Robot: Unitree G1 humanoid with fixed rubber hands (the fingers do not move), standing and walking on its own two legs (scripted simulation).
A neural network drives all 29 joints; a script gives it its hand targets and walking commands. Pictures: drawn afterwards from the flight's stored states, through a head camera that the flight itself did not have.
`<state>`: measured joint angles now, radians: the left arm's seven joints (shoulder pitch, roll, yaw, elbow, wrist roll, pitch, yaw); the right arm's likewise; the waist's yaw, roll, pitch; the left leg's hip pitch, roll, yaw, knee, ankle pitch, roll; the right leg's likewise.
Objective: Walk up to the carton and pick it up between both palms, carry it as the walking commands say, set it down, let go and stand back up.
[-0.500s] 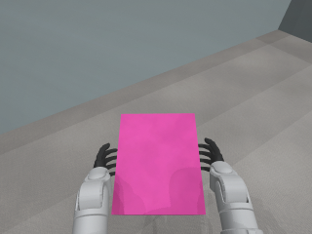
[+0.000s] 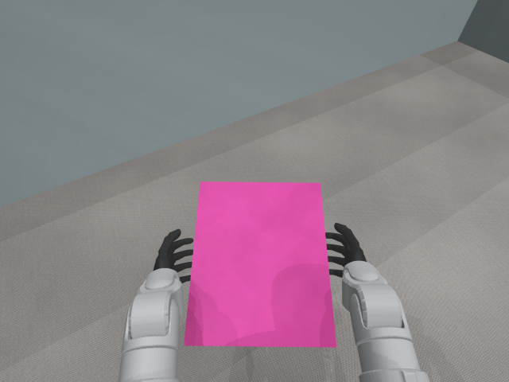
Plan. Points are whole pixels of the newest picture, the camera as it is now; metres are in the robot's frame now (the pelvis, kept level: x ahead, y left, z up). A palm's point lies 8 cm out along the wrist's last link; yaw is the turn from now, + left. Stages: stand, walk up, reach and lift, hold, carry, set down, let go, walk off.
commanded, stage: carry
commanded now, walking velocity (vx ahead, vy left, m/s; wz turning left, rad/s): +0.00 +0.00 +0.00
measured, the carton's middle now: (259, 268) +0.32 +0.01 -0.05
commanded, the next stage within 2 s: none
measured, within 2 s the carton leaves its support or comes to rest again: neither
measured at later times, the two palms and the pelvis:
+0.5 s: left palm (144, 280) +0.25 +0.18 +0.05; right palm (345, 270) +0.26 -0.11 +0.06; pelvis -0.03 +0.03 -0.02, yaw +3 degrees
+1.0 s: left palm out of the picture +0.11 +0.30 +0.00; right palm out of the picture +0.11 +0.01 +0.02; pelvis -0.21 +0.15 -0.03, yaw +3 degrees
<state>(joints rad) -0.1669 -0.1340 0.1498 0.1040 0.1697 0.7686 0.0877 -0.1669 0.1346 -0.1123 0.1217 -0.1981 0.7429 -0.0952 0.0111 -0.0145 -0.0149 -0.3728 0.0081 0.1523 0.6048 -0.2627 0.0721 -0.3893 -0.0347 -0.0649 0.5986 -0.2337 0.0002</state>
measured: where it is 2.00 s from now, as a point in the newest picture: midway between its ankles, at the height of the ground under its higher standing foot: outside the picture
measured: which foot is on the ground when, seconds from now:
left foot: down 0.00-0.80, up 0.82-1.00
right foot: down 0.00-0.54, up 0.56-0.76, down 0.78-1.00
